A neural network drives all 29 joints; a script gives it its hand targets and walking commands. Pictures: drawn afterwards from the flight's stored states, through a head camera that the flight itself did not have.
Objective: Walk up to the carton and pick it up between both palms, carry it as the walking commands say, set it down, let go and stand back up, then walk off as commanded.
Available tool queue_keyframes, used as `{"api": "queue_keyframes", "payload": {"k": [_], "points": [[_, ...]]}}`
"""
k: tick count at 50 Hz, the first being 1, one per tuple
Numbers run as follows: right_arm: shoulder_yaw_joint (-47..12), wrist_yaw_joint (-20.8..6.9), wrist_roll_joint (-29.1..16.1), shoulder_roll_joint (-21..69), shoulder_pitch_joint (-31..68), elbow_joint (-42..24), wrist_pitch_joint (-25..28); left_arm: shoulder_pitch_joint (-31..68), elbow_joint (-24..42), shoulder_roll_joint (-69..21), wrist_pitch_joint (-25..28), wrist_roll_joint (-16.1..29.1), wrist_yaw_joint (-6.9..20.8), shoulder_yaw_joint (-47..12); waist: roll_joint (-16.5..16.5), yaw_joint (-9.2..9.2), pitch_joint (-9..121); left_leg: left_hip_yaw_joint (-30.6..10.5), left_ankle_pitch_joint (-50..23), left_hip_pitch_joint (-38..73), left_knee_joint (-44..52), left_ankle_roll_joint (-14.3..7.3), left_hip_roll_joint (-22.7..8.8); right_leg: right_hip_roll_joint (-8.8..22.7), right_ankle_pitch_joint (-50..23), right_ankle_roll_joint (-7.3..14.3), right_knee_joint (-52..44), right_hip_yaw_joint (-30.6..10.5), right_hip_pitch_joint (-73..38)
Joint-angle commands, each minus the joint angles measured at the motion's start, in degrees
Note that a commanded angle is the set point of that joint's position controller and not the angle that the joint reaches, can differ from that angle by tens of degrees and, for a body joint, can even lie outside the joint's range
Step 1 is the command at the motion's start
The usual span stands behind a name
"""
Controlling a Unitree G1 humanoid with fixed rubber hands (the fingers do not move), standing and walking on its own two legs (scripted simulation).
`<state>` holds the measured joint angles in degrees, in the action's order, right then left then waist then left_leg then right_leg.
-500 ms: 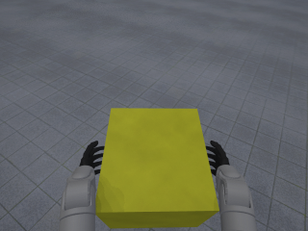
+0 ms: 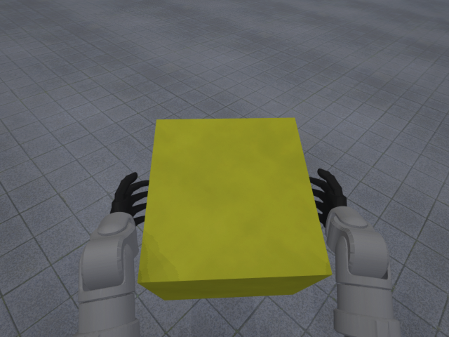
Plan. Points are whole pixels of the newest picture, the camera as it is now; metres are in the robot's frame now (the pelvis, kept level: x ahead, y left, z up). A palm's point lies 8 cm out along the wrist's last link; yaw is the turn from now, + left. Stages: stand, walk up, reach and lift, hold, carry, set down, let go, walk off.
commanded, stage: carry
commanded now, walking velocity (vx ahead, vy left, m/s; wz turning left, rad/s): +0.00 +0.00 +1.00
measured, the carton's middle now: (227, 211) +0.35 -0.02 +0.04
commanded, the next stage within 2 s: none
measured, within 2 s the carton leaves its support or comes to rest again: neither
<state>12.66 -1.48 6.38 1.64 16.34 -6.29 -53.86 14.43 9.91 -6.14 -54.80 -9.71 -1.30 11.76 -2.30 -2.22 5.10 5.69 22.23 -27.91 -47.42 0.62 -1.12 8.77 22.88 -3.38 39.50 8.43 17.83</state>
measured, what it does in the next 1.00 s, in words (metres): steps on the spot, turning left: right foot, then left foot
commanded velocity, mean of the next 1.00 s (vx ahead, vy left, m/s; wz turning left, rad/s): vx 0.00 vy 0.00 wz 1.00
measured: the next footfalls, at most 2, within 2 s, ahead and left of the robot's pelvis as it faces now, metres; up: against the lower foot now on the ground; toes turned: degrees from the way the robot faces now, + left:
right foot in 0.40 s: +0.07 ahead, -0.10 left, +0.00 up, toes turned +18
left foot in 0.84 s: -0.05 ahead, +0.15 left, +0.00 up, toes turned +53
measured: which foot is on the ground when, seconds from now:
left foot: down 0.00-0.40, up 0.42-0.82, down 0.84-1.00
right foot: down 0.00-0.02, up 0.04-0.38, down 0.40-0.82, up 0.84-1.00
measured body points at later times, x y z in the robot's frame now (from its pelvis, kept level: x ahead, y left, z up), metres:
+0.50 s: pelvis +0.00 -0.02 +0.01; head +0.04 -0.03 +0.46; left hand +0.23 +0.27 +0.12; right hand +0.38 -0.05 +0.10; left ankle -0.02 +0.09 -0.65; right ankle +0.03 -0.12 -0.72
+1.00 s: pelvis -0.03 +0.03 +0.00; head -0.01 +0.06 +0.44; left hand +0.00 +0.40 +0.07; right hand +0.30 +0.20 +0.07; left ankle -0.08 +0.12 -0.72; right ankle +0.08 -0.09 -0.65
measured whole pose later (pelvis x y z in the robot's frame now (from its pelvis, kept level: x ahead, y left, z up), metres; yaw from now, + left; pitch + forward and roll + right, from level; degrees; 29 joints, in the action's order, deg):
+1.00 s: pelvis -0.03 +0.03 +0.00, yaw +56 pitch +5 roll +2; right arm 14.3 5.0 3.8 6.1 18.8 -12.7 -62.8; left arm 18.9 12.1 -1.3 -62.7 -1.8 -3.0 14.6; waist -2.3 -0.5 1.5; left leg 0.2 14.7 -29.2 -38.4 -3.1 5.0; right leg 9.9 33.7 -9.6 67.6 1.6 34.2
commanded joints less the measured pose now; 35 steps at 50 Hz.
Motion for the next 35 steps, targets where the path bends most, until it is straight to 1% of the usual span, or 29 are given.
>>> {"api": "queue_keyframes", "payload": {"k": [1, 2, 3, 4, 5, 6, 7, 8, 9, 10, 13, 16, 18, 19, 20, 21, 22, 23, 24, 25, 26, 27, 28, 29, 31, 33, 35], "points": [[-37.51, -3.12, -16.24, 42.89, 33.95, -0.22, -4.24, 37.16, 0.61, -36.41, -3.52, 16.29, 2.71, -36.09, 0.59, 0.21, 15.38, -4.54, -13.55, 14.30, 18.90, -1.18, -0.08, 7.23, -12.13, 0.53, 7.02, 0.70, 3.93], [-35.02, -2.09, -15.51, 39.97, 33.31, 1.43, -5.86, 35.83, -1.15, -35.59, -5.31, 15.61, 1.54, -34.42, 13.54, 1.03, 15.53, -22.48, -33.58, 21.29, 21.15, -4.77, -11.85, 1.44, 9.64, -2.25, 18.28, 1.66, 16.38], [-32.75, -1.19, -15.04, 39.64, 28.30, 1.76, -7.51, 33.00, -0.13, -36.47, -6.88, 16.48, 0.73, -35.29, 22.27, 0.85, 18.34, -38.21, -52.33, 24.94, 20.52, -11.32, -19.37, -3.17, 19.66, -4.19, 27.77, -3.27, 25.73], [-32.84, -0.21, -15.61, 40.71, 30.11, -0.47, -8.53, 34.54, 0.12, -38.64, -7.50, 17.48, -0.10, -35.75, 17.07, 0.67, 21.92, -36.17, -58.81, 30.19, 17.44, -12.44, -17.51, -2.09, 17.77, -4.63, 34.68, -8.67, 27.82], [-33.01, 0.71, -15.77, 42.00, 33.45, -1.69, -9.09, 37.26, -0.43, -39.97, -8.27, 18.54, -0.45, -36.46, 12.62, 0.67, 22.58, -33.96, -48.57, 28.03, 17.69, -12.30, -15.94, -1.64, 13.93, -4.38, 34.46, -10.41, 27.74], [-34.19, 1.63, -17.08, 44.19, 39.17, -4.51, -9.02, 42.33, 1.37, -41.45, -8.33, 20.51, -0.42, -37.04, 9.24, 0.99, 21.62, -30.97, -40.08, 25.37, 18.57, -11.41, -13.73, -1.06, 11.12, -4.39, 32.07, -10.87, 26.62], [-34.50, 2.35, -17.96, 45.53, 45.28, -6.41, -8.69, 47.84, 2.62, -42.28, -8.02, 21.71, -0.52, -37.13, 8.10, 1.06, 20.62, -28.28, -34.31, 21.47, 19.62, -10.49, -11.52, -1.24, 8.34, -4.25, 28.76, -9.96, 23.94], [-34.18, 2.86, -17.91, 46.25, 46.21, -6.84, -8.57, 48.76, 2.54, -43.21, -7.80, 21.99, -0.61, -36.86, 7.95, 1.04, 19.68, -26.27, -29.05, 18.05, 20.92, -9.55, -9.68, -1.76, 6.50, -4.19, 26.00, -8.81, 20.82], [-33.88, 3.30, -17.42, 46.47, 44.63, -7.01, -8.59, 47.98, 3.04, -43.79, -7.62, 22.29, -0.82, -36.82, 8.32, 0.89, 19.43, -26.43, -25.01, 16.67, 21.96, -8.95, -8.92, -2.78, 5.63, -3.97, 23.25, -8.09, 19.30], [-33.48, 3.72, -16.68, 46.12, 42.32, -7.05, -8.68, 46.66, 3.51, -43.97, -7.52, 22.45, -1.09, -36.75, 8.38, 0.74, 20.12, -27.11, -24.13, 17.69, 22.40, -8.72, -8.51, -3.71, 5.04, -3.83, 20.70, -7.91, 18.55], [-33.43, 4.52, -15.72, 44.07, 38.58, -8.58, -9.03, 42.97, 4.42, -43.02, -7.64, 22.54, -1.68, -36.46, 9.12, 0.50, 21.74, -29.94, -26.69, 21.12, 22.33, -9.01, -8.25, -5.59, 4.04, -3.63, 14.08, -8.07, 17.20], [-34.26, 4.97, -16.11, 42.67, 37.98, -10.71, -9.35, 41.63, 5.96, -41.69, -7.76, 22.81, -1.94, -36.21, 10.59, 0.47, 21.76, -31.23, -25.83, 19.34, 22.93, -8.41, -6.73, -7.53, 3.03, -2.94, 6.74, -7.39, 11.80], [-35.12, 5.20, -16.61, 42.30, 37.76, -11.71, -9.57, 40.99, 7.25, -40.98, -7.84, 23.00, -2.02, -35.90, 10.94, 0.77, 21.87, -30.57, -22.87, 14.71, 22.86, -7.09, -4.94, -7.71, 1.93, -2.05, -1.71, -6.97, 3.49], [-35.61, 5.39, -16.88, 42.14, 38.62, -11.68, -9.62, 41.79, 7.54, -40.51, -7.86, 22.91, -2.06, -35.46, 10.02, 1.20, 21.84, -28.37, -18.92, 10.65, 21.47, -5.59, -3.05, -7.03, -1.35, -1.64, -9.98, -5.90, -3.51], [-36.04, 5.64, -16.94, 42.19, 38.65, -11.25, -9.69, 41.17, 7.28, -40.02, -7.99, 22.53, -2.07, -34.78, 7.44, 2.07, 21.16, -25.08, -11.74, 2.64, 18.02, -3.60, -0.65, -3.13, -6.22, -0.52, -18.39, -7.80, -13.59], [-36.44, 5.65, -16.60, 42.96, 37.05, -10.54, -10.06, 39.84, 7.13, -39.01, -7.97, 21.71, -2.27, -33.71, -8.86, 3.14, 18.91, -15.69, 3.35, -11.05, 6.10, -0.51, 6.49, 12.29, -6.56, 4.88, -24.58, -23.49, -20.55], [-37.90, 5.57, -17.09, 43.89, 38.50, -13.15, -10.07, 38.20, 7.40, -38.70, -7.79, 21.00, -2.33, -33.60, -17.61, 2.76, 18.05, -6.47, 11.01, -19.69, -12.38, 1.04, 5.91, 24.70, -28.77, 10.81, -20.02, -29.22, -21.53], [-39.33, 5.29, -18.81, 45.33, 39.48, -15.24, -9.73, 35.80, 7.87, -38.85, -8.06, 20.31, -2.11, -33.38, -7.49, 2.28, 17.20, -5.87, 8.68, -20.83, -21.37, 1.87, 1.76, 22.07, -39.42, 11.59, -16.11, -22.02, -20.61], [-40.47, 5.04, -20.11, 46.18, 39.29, -15.79, -9.82, 34.59, 8.86, -38.03, -8.08, 19.58, -1.93, -32.50, -2.44, 2.36, 17.42, -5.75, 5.56, -19.92, -24.73, 2.01, 0.54, 18.81, -43.70, 10.42, -14.19, -15.92, -19.91], [-41.00, 4.95, -20.50, 46.29, 40.11, -15.46, -9.64, 36.04, 9.69, -36.94, -7.75, 19.53, -1.89, -32.43, -2.27, 2.06, 17.57, -4.97, 2.50, -18.98, -26.00, 2.37, -0.68, 16.11, -44.95, 9.14, -12.59, -10.98, -20.05], [-41.41, 4.90, -20.70, 46.99, 38.36, -14.79, -9.72, 35.26, 10.31, -36.49, -7.59, 19.59, -1.66, -32.47, -4.33, 1.83, 16.38, -4.25, 0.14, -18.30, -24.95, 2.64, -0.65, 13.50, -44.40, 7.90, -12.17, -6.90, -20.09], [-41.67, 5.01, -20.73, 46.97, 38.57, -14.28, -9.84, 35.60, 10.49, -35.81, -7.53, 19.46, -1.52, -32.38, -6.58, 1.80, 14.89, -2.79, -0.76, -18.16, -22.91, 2.96, -0.51, 12.05, -41.67, 7.11, -12.51, -4.52, -20.18], [-41.89, 5.21, -20.51, 46.64, 38.24, -14.13, -9.95, 35.01, 10.55, -35.30, -7.55, 19.45, -1.38, -32.33, -8.42, 1.97, 13.82, -1.15, -1.02, -18.60, -21.11, 3.20, -0.44, 11.92, -40.10, 7.06, -12.88, -3.25, -20.25], [-42.16, 5.33, -20.23, 46.65, 36.81, -14.25, -10.12, 33.47, 10.82, -35.23, -7.68, 19.58, -1.18, -32.42, -9.51, 2.17, 13.49, 0.31, -0.93, -18.89, -19.26, 3.27, -0.26, 12.13, -40.85, 7.27, -12.69, -2.20, -20.84], [-42.42, 5.40, -19.84, 46.93, 33.80, -14.11, -10.68, 30.33, 11.12, -35.16, -8.18, 19.82, -0.84, -32.59, -11.15, 2.54, 13.89, 2.39, -0.13, -18.39, -14.97, 2.97, -0.18, 13.19, -44.97, 7.36, -11.38, -0.19, -22.18], [-42.25, 5.42, -19.49, 46.82, 33.55, -13.64, -11.01, 30.58, 11.29, -34.91, -8.47, 20.19, -0.59, -32.96, -12.76, 2.74, 14.67, 3.36, -0.66, -15.52, -9.60, 2.01, -0.46, 14.08, -47.07, 6.30, -9.79, 2.61, -22.19], [-41.60, 5.42, -19.10, 46.35, 34.60, -12.67, -11.03, 32.60, 10.95, -34.83, -8.64, 20.41, -0.44, -33.37, -13.79, 2.91, 15.18, 4.24, -2.52, -11.17, -3.45, 0.62, -0.24, 15.07, -46.96, 4.82, -8.51, 5.21, -20.80]]}}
